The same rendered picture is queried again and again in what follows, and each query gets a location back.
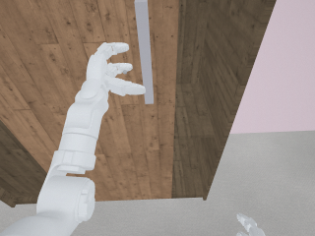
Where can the wardrobe door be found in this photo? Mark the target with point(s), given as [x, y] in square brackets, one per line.
[45, 48]
[20, 174]

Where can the handle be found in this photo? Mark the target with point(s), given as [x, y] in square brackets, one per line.
[143, 30]

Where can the left robot forearm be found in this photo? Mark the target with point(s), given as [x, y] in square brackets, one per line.
[76, 152]

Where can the right robot hand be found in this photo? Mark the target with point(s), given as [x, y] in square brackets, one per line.
[250, 225]

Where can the left robot hand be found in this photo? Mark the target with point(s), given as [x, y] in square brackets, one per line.
[99, 69]

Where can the robot left upper arm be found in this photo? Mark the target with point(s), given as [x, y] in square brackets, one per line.
[65, 201]

